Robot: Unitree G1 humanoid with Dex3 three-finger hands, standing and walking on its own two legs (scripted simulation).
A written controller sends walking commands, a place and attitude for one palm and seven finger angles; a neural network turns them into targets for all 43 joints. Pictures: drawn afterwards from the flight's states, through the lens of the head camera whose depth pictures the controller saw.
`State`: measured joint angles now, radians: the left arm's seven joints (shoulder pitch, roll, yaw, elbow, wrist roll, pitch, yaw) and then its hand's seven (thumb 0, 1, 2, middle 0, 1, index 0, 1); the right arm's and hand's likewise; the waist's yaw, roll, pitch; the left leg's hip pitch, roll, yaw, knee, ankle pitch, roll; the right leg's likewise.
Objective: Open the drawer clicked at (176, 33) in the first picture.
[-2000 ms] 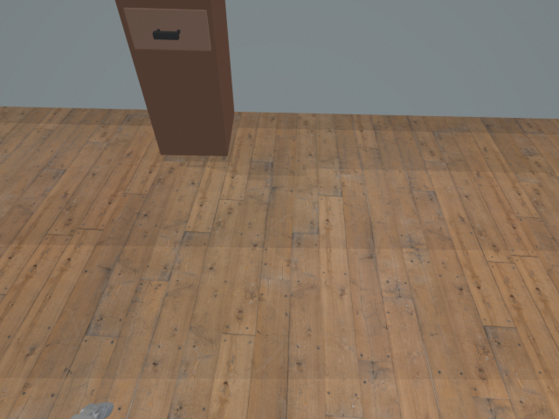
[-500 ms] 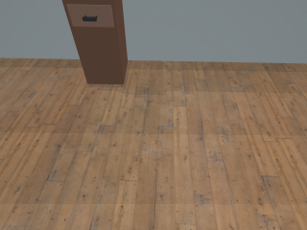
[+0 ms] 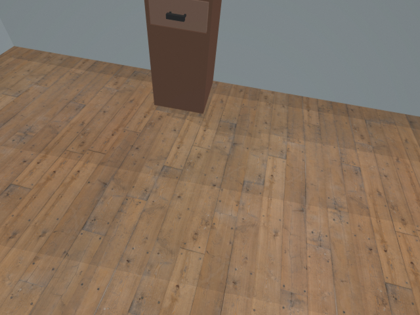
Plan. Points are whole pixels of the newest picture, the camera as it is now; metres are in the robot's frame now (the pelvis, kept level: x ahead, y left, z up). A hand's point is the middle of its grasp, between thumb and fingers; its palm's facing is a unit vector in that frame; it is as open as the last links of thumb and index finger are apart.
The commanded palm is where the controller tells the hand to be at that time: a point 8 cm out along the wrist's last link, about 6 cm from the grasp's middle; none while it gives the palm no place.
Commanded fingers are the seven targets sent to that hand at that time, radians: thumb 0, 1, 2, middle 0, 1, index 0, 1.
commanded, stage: walk to a spot facing it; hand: left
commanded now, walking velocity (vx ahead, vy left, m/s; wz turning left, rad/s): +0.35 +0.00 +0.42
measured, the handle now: (176, 15) +1.58 +0.26 -0.08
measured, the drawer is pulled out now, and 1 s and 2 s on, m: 0.00 0.00 0.00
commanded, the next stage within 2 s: turn to face it in 1.44 s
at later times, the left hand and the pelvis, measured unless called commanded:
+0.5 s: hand (127, 241) +0.31 +0.21 -0.16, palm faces +0.10 -0.98 -0.15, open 7.4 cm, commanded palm none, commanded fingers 0.00 0.90 0.90 -0.20 -0.30 -0.20 -0.30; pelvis +0.20 +0.03 +0.00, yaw +8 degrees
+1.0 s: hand (122, 253) +0.29 +0.22 -0.18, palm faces +0.41 -0.90 -0.14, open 7.4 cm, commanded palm none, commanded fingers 0.00 0.90 0.90 -0.20 -0.30 -0.20 -0.30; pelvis +0.43 +0.10 +0.00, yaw +18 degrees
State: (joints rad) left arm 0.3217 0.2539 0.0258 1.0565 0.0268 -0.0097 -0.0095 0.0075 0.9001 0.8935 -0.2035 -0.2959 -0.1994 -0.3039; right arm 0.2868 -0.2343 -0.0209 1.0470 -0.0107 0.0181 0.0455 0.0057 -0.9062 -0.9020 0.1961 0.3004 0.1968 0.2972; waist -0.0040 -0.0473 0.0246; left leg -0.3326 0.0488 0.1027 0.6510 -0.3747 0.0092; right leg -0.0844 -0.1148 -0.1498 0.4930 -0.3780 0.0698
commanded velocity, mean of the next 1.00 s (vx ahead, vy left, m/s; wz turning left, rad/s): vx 0.37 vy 0.00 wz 0.23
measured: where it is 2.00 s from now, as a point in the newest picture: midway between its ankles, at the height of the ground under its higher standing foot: (166, 203)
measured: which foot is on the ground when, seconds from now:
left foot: down 0.00-0.56, up 0.58-0.98, down 1.00-1.00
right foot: down 0.00-0.02, up 0.04-0.52, down 0.54-1.00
